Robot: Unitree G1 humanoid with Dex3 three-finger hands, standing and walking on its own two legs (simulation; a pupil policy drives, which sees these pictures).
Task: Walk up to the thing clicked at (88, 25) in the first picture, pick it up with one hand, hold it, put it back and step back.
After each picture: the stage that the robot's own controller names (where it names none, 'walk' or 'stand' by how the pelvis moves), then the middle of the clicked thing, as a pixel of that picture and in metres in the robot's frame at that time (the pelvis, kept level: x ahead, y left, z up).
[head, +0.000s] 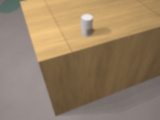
stand; (86, 25) +0.82 -0.01 -0.05
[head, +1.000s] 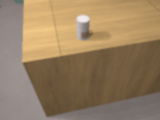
rise first; (82, 28) +0.72 +0.04 -0.02
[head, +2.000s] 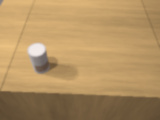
rise first; (39, 59) +0.46 +0.23 -0.03
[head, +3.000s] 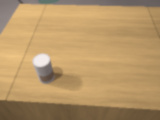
stand; (44, 69) +0.45 +0.19 -0.02
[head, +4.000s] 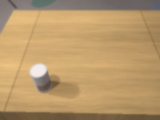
stand; (41, 78) +0.43 +0.19 -0.05
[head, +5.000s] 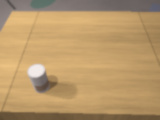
stand; (39, 79) +0.43 +0.20 -0.05
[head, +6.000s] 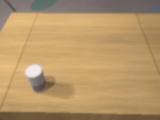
stand; (36, 79) +0.43 +0.21 -0.06
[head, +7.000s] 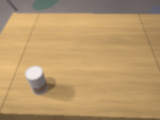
stand; (37, 81) +0.42 +0.21 -0.06
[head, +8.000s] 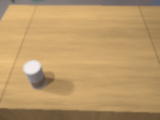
rise first; (35, 75) +0.43 +0.21 -0.05
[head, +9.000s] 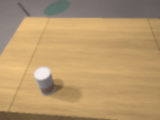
rise first; (45, 81) +0.43 +0.20 -0.05
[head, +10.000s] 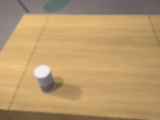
go down; (45, 79) +0.43 +0.20 -0.05
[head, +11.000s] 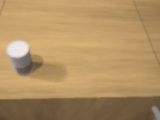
go down; (21, 59) +0.45 +0.18 +0.00
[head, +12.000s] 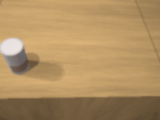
go down; (15, 57) +0.45 +0.20 +0.02
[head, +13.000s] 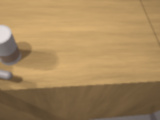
close in; (5, 46) +0.46 +0.20 +0.04
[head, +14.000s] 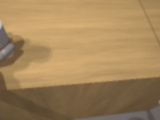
lift; out of the picture +0.48 +0.21 +0.06
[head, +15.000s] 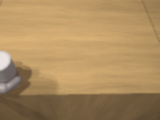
lift; (4, 71) +0.38 +0.23 +0.04
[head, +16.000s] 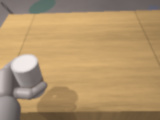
lift; (30, 77) +0.32 +0.16 +0.13
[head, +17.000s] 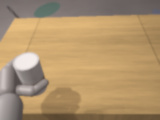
hold; (31, 75) +0.33 +0.16 +0.14
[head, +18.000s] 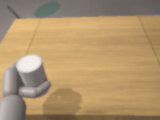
hold; (34, 77) +0.33 +0.16 +0.13
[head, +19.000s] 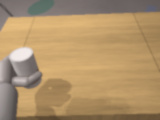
crouch; (26, 68) +0.37 +0.18 +0.11
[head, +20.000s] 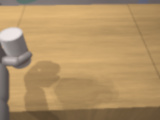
lower; (16, 49) +0.44 +0.20 +0.12
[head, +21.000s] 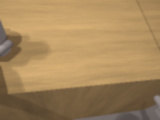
lower; out of the picture +0.49 +0.21 +0.05
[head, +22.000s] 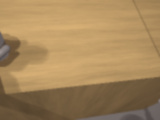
lower; out of the picture +0.48 +0.21 +0.05
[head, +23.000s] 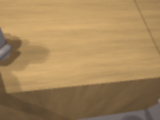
lower; out of the picture +0.48 +0.21 +0.05
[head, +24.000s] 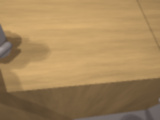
lower; out of the picture +0.49 +0.21 +0.06
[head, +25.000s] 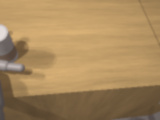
withdraw; (1, 45) +0.47 +0.21 +0.05
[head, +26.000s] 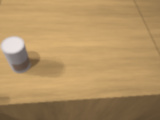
sink last; (17, 55) +0.45 +0.20 +0.02
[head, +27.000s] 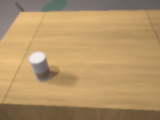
stand; (40, 67) +0.47 +0.21 +0.01
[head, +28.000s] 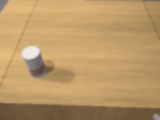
stand; (34, 62) +0.46 +0.21 +0.01
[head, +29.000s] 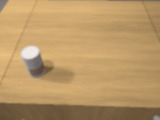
stand; (33, 62) +0.46 +0.21 +0.02
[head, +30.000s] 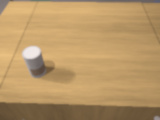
stand; (35, 62) +0.47 +0.21 +0.01
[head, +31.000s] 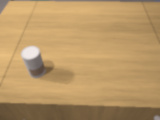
stand; (34, 62) +0.46 +0.21 +0.01
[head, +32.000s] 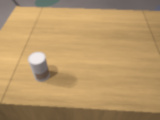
stand; (39, 67) +0.47 +0.20 -0.02
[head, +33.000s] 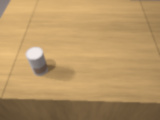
walk; (37, 62) +0.49 +0.21 -0.05
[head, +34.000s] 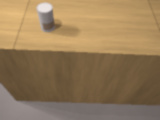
walk; (46, 18) +0.67 +0.19 -0.03
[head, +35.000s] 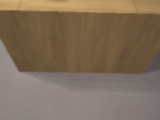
walk; out of the picture +0.98 +0.26 -0.03
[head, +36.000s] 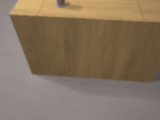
stand; out of the picture +1.07 +0.18 -0.04
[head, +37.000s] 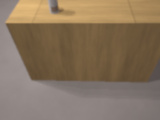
stand; (53, 4) +1.08 +0.21 -0.06
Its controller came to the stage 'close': yes
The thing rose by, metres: 0.20
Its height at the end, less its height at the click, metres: +0.00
